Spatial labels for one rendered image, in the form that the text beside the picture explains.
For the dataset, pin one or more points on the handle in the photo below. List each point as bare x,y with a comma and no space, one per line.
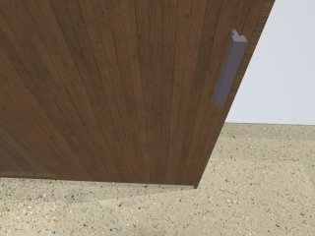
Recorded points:
229,67

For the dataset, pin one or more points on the wardrobe door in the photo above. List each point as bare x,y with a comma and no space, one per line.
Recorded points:
15,156
118,91

